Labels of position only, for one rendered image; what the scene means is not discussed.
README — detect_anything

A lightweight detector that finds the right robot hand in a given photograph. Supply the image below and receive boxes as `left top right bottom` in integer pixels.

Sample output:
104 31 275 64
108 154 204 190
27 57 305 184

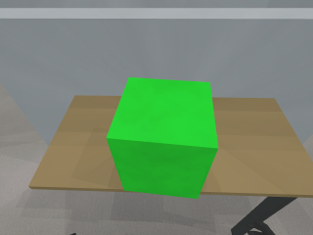
246 219 275 235

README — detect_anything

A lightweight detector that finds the table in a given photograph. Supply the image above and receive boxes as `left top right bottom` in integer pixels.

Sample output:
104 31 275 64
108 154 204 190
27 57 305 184
28 95 313 235

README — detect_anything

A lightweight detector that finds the carton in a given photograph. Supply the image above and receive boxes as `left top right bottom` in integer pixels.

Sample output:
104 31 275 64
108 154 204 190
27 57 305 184
107 77 218 199

